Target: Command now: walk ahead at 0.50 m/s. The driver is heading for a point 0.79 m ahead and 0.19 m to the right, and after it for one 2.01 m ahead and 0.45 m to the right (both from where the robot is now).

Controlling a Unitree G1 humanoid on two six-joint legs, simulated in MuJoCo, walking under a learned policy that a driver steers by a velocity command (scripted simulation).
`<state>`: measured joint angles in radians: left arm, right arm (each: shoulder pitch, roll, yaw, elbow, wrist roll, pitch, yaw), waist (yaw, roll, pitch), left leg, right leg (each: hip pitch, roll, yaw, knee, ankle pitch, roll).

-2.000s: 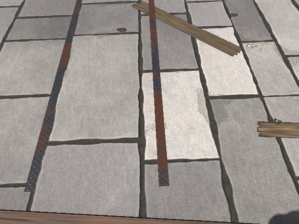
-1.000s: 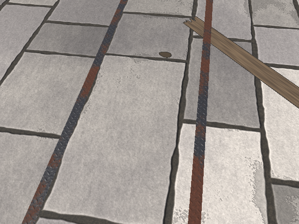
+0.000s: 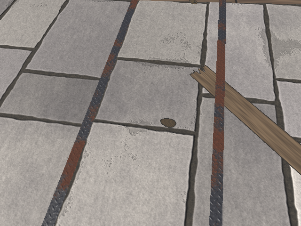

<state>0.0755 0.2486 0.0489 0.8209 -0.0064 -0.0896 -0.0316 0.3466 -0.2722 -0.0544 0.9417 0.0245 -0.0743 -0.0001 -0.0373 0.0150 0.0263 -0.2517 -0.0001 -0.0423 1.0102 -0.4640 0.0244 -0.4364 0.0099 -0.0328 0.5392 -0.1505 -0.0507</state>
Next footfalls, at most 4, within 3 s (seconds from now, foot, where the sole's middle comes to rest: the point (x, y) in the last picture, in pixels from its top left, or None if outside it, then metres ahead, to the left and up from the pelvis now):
0.44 left None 0.42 0.14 -0.77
0.98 right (192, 184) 0.64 -0.17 -0.77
1.42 left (175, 132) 0.93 -0.11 -0.77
1.78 right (213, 157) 0.77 -0.29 -0.77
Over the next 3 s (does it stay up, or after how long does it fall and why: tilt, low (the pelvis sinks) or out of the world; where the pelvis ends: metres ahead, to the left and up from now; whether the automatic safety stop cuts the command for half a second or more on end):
stays up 1.35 -0.21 0.01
